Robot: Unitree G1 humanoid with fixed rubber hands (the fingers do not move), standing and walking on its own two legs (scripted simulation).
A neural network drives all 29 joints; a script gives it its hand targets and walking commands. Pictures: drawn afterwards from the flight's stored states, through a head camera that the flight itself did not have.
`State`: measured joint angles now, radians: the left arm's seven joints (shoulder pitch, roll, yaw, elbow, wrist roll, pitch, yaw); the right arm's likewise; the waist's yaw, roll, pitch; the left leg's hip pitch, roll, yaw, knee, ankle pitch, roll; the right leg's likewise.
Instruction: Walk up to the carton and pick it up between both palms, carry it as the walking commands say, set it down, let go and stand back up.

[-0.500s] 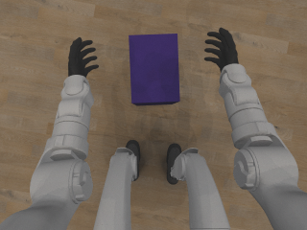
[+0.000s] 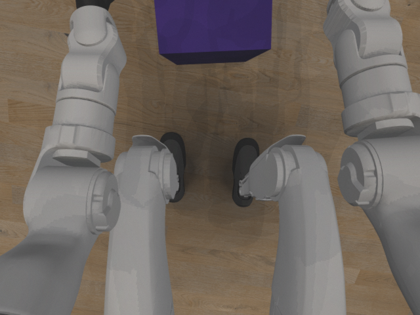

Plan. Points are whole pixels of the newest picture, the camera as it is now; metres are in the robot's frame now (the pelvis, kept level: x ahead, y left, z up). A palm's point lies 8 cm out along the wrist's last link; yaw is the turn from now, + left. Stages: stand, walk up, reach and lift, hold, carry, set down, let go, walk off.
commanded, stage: reach and lift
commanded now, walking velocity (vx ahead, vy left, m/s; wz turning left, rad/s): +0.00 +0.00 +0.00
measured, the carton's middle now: out of the picture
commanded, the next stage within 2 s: none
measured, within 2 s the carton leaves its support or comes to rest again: neither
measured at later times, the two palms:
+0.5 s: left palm (113, 14) +0.53 +0.18 -0.28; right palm (307, 7) +0.54 -0.15 -0.28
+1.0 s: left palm (115, 7) +0.54 +0.18 -0.29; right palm (302, 7) +0.54 -0.15 -0.30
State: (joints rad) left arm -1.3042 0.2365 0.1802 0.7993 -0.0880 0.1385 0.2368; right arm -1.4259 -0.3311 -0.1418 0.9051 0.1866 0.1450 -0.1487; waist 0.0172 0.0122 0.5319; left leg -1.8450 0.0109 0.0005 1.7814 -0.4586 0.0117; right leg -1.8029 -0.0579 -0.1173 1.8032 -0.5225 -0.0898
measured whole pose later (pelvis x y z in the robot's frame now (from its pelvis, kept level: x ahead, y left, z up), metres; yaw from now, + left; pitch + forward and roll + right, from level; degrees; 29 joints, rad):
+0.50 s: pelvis -0.01 +0.00 -0.09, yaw -1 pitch +31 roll -1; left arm -1.49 0.30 0.16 1.13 -0.12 0.09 0.17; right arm -1.54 -0.34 -0.11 1.19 0.19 0.10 -0.10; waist 0.03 0.01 0.52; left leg -2.11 0.02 0.00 2.04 -0.47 0.01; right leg -2.07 -0.07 -0.12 2.07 -0.54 -0.11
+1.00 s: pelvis +0.00 +0.00 -0.10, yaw -1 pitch +31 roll +0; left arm -1.52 0.34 0.07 1.17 -0.20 0.06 0.16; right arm -1.53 -0.35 -0.03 1.19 0.20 0.05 -0.10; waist 0.03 0.01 0.52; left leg -2.16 0.02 0.00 2.11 -0.50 0.01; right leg -2.12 -0.06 -0.12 2.14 -0.56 -0.11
